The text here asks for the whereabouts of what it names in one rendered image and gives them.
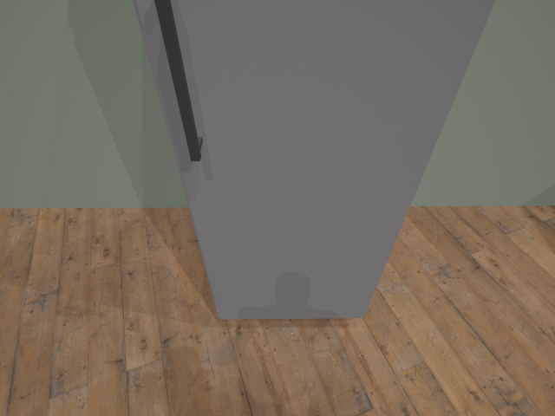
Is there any handle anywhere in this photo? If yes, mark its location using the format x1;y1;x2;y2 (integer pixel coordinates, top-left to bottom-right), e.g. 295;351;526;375
154;0;203;161

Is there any fridge door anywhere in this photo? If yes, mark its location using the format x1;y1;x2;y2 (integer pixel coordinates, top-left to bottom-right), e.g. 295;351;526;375
136;0;495;320

